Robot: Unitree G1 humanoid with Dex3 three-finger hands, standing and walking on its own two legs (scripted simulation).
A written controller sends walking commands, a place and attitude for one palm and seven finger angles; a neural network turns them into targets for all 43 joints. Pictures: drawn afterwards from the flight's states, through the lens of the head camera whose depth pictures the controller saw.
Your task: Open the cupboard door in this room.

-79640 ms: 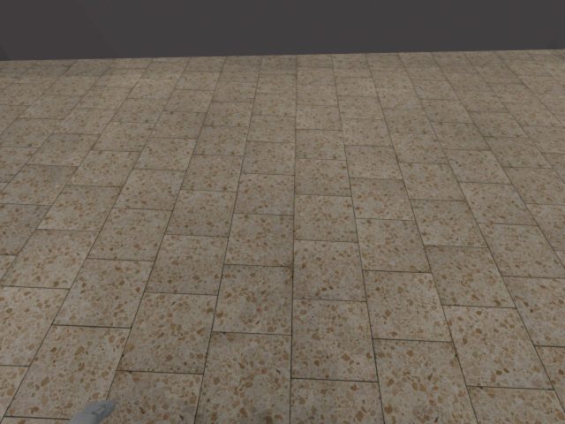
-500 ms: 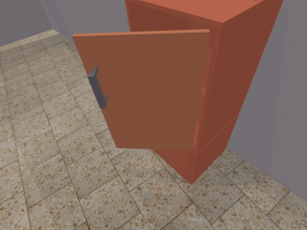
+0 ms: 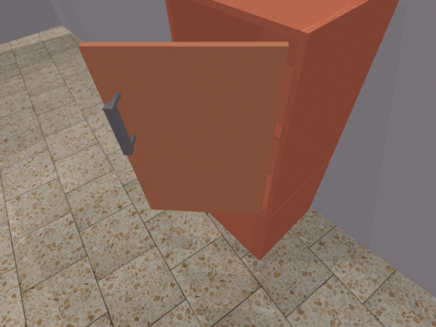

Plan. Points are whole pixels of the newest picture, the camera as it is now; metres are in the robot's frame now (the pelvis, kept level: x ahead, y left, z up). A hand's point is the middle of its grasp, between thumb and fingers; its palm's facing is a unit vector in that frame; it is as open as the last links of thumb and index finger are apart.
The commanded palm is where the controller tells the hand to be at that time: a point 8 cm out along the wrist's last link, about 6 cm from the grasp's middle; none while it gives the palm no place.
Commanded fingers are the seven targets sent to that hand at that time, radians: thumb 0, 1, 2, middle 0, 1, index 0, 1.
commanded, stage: come to a stop and stand still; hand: left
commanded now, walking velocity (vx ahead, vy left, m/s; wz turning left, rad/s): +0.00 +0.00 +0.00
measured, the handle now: (122, 125) +0.51 +0.25 +0.08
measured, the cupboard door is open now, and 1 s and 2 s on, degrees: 43 43 43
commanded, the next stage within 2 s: look again from close up in 0.18 s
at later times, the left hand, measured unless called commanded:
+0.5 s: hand out of the picture +0.02 +0.17 -0.17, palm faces +0.01 -0.97 -0.24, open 7.4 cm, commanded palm none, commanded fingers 0.00 0.90 0.90 -0.20 -0.30 -0.20 -0.30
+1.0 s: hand out of the picture +0.10 +0.19 -0.11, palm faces +0.21 -0.96 -0.19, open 7.4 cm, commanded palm +0.10 +0.23 -0.06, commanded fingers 0.00 0.76 0.84 -0.21 -0.39 -0.21 -0.39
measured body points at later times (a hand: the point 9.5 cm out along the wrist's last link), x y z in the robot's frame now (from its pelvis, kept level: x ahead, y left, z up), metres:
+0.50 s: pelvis +0.00 -0.02 +0.00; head +0.02 -0.03 +0.45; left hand +0.03 +0.22 -0.15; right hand +0.01 -0.24 -0.17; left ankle -0.05 +0.12 -0.74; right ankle +0.01 -0.09 -0.74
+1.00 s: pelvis -0.01 +0.00 +0.00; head +0.01 -0.02 +0.45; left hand +0.09 +0.24 -0.09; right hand +0.03 -0.24 -0.15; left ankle -0.05 +0.12 -0.74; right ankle +0.01 -0.09 -0.74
